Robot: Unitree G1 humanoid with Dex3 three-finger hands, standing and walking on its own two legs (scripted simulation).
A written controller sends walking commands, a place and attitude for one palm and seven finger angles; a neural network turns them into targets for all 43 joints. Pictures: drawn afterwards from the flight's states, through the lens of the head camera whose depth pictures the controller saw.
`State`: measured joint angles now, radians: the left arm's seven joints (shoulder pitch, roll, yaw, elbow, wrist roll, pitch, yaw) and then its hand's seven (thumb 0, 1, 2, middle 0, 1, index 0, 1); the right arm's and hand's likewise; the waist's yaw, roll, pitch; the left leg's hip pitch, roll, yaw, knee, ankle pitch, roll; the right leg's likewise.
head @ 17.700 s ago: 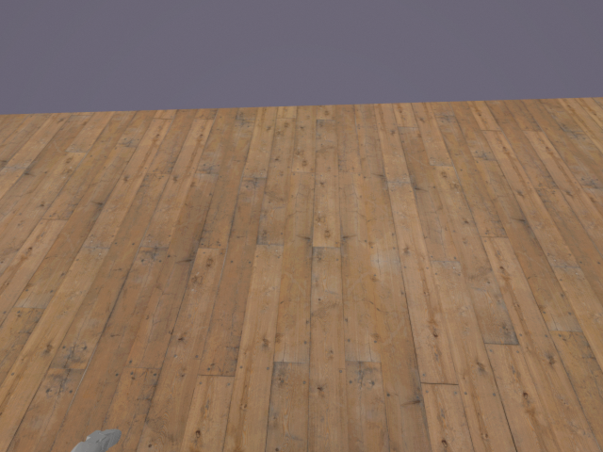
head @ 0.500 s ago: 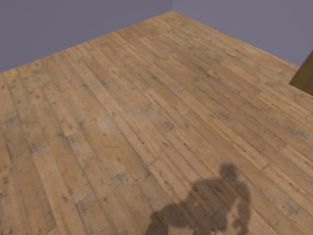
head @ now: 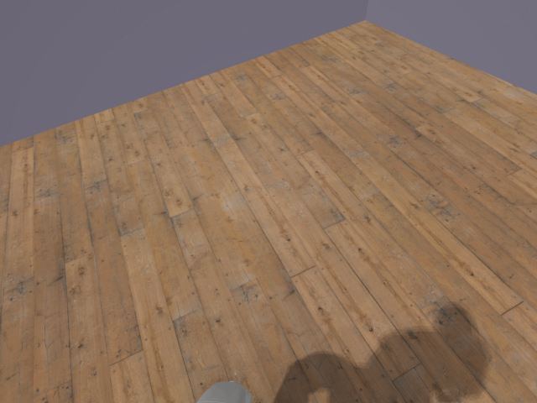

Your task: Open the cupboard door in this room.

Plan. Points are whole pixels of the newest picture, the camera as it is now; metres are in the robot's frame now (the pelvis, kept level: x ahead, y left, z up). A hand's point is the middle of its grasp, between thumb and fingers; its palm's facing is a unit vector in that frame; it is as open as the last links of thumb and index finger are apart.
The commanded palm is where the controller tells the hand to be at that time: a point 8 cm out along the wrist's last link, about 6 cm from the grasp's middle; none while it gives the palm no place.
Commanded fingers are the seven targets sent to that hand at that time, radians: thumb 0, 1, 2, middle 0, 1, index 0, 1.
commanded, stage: turn or walk to find it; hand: left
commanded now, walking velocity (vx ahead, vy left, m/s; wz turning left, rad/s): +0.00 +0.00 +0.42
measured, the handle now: out of the picture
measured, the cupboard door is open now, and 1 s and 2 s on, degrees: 0 0 0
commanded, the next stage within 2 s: stand and wait in 1.54 s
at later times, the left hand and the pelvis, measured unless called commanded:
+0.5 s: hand out of the picture -0.01 +0.27 -0.17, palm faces +0.24 -0.94 -0.26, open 7.4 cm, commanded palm none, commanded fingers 0.00 0.90 0.90 -0.20 -0.30 -0.20 -0.30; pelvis -0.03 +0.04 +0.01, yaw +12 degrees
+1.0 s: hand out of the picture -0.07 +0.19 -0.15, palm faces +0.43 -0.87 -0.26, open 7.4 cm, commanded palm none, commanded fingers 0.00 0.90 0.90 -0.20 -0.30 -0.20 -0.30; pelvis -0.05 -0.01 +0.00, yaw +26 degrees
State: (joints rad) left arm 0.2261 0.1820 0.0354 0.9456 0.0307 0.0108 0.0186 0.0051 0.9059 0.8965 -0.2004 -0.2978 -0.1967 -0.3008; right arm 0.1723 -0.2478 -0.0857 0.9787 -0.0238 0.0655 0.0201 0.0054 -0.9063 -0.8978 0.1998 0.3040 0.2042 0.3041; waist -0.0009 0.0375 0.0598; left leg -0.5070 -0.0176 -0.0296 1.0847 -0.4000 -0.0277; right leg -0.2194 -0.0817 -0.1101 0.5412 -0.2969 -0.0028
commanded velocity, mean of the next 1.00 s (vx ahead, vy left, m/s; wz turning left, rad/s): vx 0.00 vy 0.00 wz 0.42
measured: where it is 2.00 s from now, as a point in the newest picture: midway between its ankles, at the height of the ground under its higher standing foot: outside the picture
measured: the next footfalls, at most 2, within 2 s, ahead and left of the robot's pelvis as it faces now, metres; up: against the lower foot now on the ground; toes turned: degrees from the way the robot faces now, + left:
left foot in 0.24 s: +0.00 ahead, +0.15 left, +0.00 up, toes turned +11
right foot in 0.70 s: +0.03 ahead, -0.09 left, +0.00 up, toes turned +14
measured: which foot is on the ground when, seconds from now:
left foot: up 0.00-0.22, down 0.24-0.70, up 0.72-1.00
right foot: down 0.00-0.24, up 0.26-0.68, down 0.70-1.00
